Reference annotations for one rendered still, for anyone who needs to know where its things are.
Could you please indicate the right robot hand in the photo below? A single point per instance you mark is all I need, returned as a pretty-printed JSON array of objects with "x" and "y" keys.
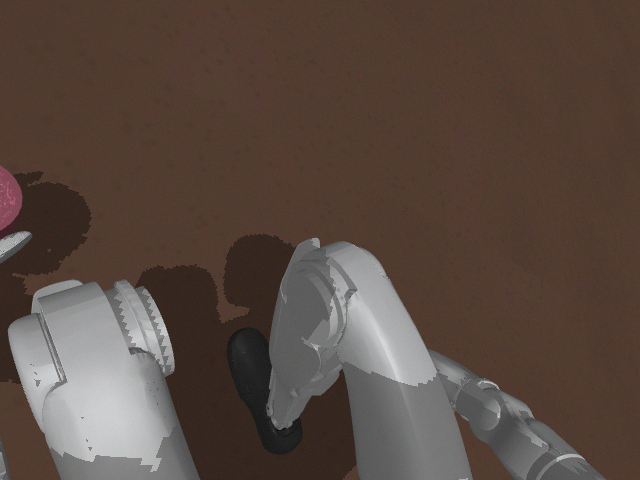
[{"x": 453, "y": 375}]

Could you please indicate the right robot arm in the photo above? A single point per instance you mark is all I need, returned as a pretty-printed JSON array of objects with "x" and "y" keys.
[{"x": 527, "y": 448}]

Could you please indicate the right robot foot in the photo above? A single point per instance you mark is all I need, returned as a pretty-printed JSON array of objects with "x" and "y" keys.
[{"x": 250, "y": 366}]

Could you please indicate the cup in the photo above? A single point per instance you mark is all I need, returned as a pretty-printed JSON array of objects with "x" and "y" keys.
[{"x": 10, "y": 202}]

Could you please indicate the left robot hand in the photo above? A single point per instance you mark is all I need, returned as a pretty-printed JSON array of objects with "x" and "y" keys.
[{"x": 11, "y": 244}]

